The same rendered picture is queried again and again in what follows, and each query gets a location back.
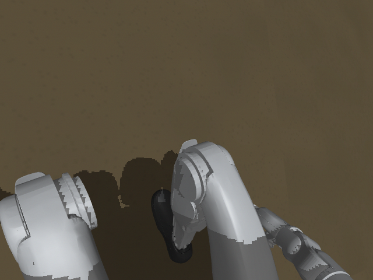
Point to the right robot arm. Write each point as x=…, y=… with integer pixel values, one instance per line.
x=307, y=257

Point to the right robot hand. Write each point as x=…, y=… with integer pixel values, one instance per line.
x=271, y=222

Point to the right robot foot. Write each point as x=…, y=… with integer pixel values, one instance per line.
x=163, y=217

